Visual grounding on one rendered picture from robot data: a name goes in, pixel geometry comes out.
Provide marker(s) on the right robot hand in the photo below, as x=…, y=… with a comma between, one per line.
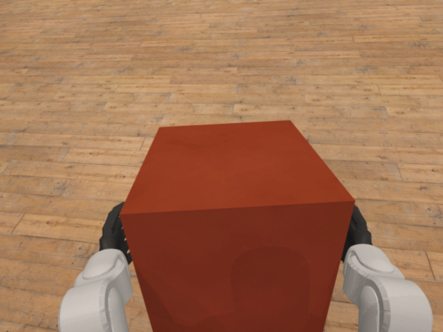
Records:
x=357, y=232

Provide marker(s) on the robot left forearm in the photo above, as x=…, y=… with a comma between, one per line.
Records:
x=97, y=301

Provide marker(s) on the robot right forearm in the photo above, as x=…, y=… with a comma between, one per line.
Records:
x=386, y=301

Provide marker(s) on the carton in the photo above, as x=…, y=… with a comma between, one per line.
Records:
x=236, y=227

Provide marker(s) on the left robot hand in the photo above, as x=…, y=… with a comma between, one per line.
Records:
x=113, y=235

